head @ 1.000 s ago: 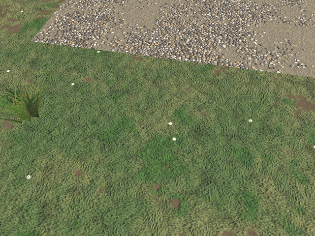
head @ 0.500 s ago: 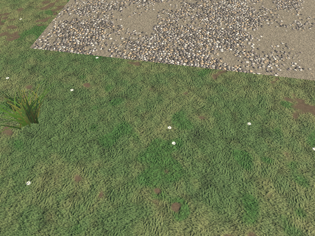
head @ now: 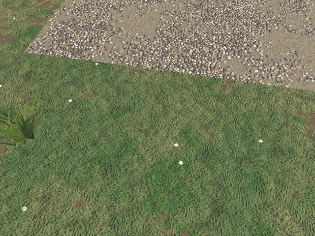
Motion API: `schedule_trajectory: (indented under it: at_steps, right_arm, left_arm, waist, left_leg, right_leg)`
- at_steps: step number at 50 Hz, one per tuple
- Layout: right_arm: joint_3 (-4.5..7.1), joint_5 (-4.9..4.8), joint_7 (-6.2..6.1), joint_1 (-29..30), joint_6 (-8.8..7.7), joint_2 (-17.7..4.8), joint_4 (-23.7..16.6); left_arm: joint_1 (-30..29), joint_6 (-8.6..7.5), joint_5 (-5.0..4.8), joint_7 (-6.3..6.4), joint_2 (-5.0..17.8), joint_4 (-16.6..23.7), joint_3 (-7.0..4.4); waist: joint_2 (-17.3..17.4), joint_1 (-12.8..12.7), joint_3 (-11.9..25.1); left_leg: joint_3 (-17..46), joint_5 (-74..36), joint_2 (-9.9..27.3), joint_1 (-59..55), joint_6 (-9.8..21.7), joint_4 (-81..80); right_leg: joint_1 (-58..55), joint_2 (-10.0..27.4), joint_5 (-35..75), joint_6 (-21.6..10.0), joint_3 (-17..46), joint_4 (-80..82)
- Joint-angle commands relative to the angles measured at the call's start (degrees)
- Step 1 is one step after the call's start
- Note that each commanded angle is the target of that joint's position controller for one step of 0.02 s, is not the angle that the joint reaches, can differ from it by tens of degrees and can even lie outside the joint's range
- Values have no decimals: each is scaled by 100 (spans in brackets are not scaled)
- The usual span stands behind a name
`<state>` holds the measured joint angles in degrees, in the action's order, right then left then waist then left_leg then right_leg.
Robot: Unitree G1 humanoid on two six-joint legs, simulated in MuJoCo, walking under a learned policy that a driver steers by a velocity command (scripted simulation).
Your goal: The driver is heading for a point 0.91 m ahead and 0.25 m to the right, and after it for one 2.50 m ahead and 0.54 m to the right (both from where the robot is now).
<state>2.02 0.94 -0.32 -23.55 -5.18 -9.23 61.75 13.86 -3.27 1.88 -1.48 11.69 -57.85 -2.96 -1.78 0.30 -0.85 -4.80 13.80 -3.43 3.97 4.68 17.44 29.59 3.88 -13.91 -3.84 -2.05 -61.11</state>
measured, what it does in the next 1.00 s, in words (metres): walks ahead: right foot, then left foot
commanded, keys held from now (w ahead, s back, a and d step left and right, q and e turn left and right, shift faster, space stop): w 0.58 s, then w+e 0.42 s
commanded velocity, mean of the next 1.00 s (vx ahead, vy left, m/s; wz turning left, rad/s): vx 0.49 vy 0.00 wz -0.13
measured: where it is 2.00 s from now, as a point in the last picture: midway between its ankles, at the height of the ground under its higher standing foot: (186, 153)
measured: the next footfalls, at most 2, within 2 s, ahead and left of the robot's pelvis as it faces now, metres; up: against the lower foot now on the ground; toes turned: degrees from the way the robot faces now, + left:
right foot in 0.28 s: +0.34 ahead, -0.10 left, +0.00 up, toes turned -5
left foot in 0.84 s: +0.65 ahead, +0.09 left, +0.00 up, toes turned -2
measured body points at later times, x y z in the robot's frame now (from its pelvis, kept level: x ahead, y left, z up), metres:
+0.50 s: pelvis +0.28 -0.04 +0.00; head +0.30 -0.05 +0.45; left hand +0.27 +0.21 -0.15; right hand +0.35 -0.29 -0.15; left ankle +0.29 +0.11 -0.66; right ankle +0.30 -0.10 -0.75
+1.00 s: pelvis +0.56 +0.01 +0.00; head +0.59 +0.02 +0.44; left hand +0.63 +0.26 -0.15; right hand +0.62 -0.26 -0.13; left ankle +0.61 +0.09 -0.75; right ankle +0.47 -0.11 -0.65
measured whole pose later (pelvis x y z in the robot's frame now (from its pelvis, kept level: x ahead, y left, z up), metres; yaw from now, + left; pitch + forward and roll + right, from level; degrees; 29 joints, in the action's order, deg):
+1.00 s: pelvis +0.56 +0.01 +0.00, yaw -10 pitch +1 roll +0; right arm 3.2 1.7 -0.4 -11.0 -5.4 -11.9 52.2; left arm 17.2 -2.5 1.1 -0.7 14.0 -55.0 -4.6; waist -2.2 -1.4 -2.8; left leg -8.8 9.9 0.3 14.7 3.2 23.8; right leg 25.2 1.6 -17.7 -5.2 0.0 -65.8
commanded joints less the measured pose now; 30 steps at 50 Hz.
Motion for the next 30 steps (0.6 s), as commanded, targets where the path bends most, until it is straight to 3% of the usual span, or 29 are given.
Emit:
schedule_trajectory:
  at_steps: [1,5,9,11,13,14,15,16,17,18,19,21,23,25,30]
  right_arm:
    - [40,-9,-45,-503,-108,-624,-52]
    - [-8,-11,-40,-605,-126,-594,-45]
    - [22,-9,-77,-709,-143,-717,32]
    - [53,18,-97,-561,-143,-823,23]
    - [96,40,-105,-414,-79,-940,11]
    - [66,3,-79,-443,-65,-853,-58]
    - [-56,-212,6,-1077,-46,-185,-215]
    - [61,-125,32,-893,-38,-557,-204]
    - [116,-60,33,-248,-22,-701,-420]
    - [108,-25,57,115,-57,-682,-520]
    - [111,9,67,169,-30,-563,-506]
    - [88,129,118,-63,126,-349,-439]
    - [95,140,153,90,223,-328,-515]
    - [104,139,177,607,281,-408,-716]
    - [72,67,206,1881,271,-437,-1160]
  left_arm:
    - [-133,77,4,-47,115,289,-28]
    - [-1260,65,-60,-72,24,739,42]
    - [-1583,41,-84,-40,154,933,18]
    - [-1201,-8,-77,19,288,859,-57]
    - [236,-87,-58,106,488,390,-200]
    - [1124,-129,55,162,782,140,-313]
    - [1701,-130,194,175,1420,119,-475]
    - [1279,-47,-13,96,1290,137,-449]
    - [514,-43,-111,85,1031,250,-365]
    - [114,-89,-124,59,635,327,-255]
    - [-1,-139,-107,65,441,287,-191]
    - [185,-220,-108,118,195,112,-90]
    - [513,-296,-106,140,340,-6,-100]
    - [711,-313,-110,140,485,-43,-113]
    - [1264,-297,-135,136,426,-115,-46]
  waist:
    - [487,-84,-601]
    - [613,88,-762]
    - [631,85,-756]
    - [649,-143,-489]
    - [562,-736,278]
    - [349,-1027,789]
    - [-850,-796,1663]
    - [-539,-676,1747]
    - [-240,-380,700]
    - [96,-286,193]
    - [136,-92,-61]
    - [4,163,-152]
    - [-17,207,-203]
    - [-33,156,-355]
    - [-59,-171,-553]
  left_leg:
    - [1172,-1773,1539,-197,679,-1029]
    - [733,-2423,1353,-64,653,-1086]
    - [615,-3235,1546,-514,610,-929]
    - [468,-4719,1586,-854,503,-255]
    - [268,-5367,1401,-813,340,1544]
    - [170,-4024,1181,148,268,2961]
    - [-76,-469,277,2093,21,5436]
    - [694,1361,-49,2855,95,6275]
    - [790,835,387,3281,154,6269]
    - [773,380,616,3166,166,5885]
    - [767,198,785,2888,156,5514]
    - [720,113,921,2351,33,5046]
    - [593,-22,961,2478,-64,4793]
    - [491,-389,1061,2934,-176,4398]
    - [241,-1261,1029,3406,-374,2872]
  right_leg:
    - [1088,132,419,117,-56,379]
    - [743,-58,1072,157,-326,1896]
    - [250,-227,1187,-111,-434,2679]
    - [-310,-454,830,-324,-499,2825]
    - [-1814,-763,713,-534,-588,3262]
    - [-3172,-149,357,-718,57,3371]
    - [-4848,1721,-547,-1498,2885,3726]
    - [-4610,1928,-1112,-1658,4399,4720]
    - [-3697,1730,-1575,-1406,3426,4842]
    - [-2860,1507,-1109,-1220,2726,5069]
    - [-2322,1238,-539,-1009,2157,5196]
    - [-1741,901,294,-804,1411,5314]
    - [-1719,793,865,-847,1088,5381]
    - [-1832,745,913,-869,903,5547]
    - [-2364,579,1669,-783,606,5587]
